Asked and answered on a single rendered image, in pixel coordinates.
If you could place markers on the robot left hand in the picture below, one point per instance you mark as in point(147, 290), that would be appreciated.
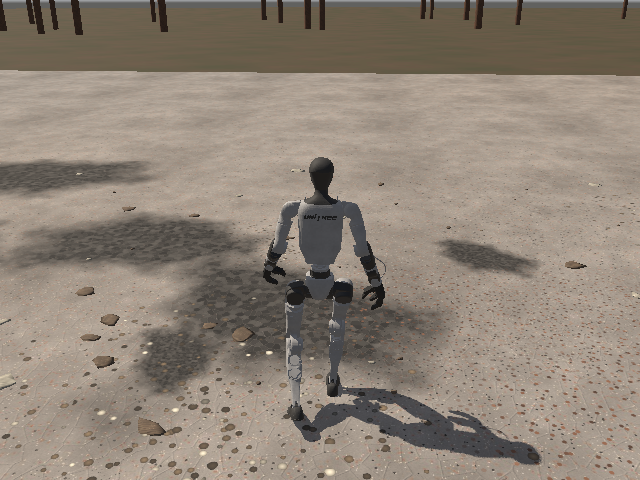
point(276, 270)

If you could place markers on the robot left upper arm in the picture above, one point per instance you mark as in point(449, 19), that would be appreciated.
point(289, 210)

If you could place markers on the robot right hand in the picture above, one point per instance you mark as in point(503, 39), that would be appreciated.
point(379, 293)

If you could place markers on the robot left forearm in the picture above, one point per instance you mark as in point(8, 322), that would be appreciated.
point(271, 258)

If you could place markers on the robot right thigh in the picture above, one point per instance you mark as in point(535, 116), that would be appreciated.
point(342, 297)

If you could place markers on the robot right forearm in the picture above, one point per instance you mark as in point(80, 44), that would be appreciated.
point(370, 268)

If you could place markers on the robot left foot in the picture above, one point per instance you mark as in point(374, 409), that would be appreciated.
point(295, 413)

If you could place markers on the robot right upper arm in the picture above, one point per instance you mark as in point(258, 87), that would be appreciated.
point(352, 211)

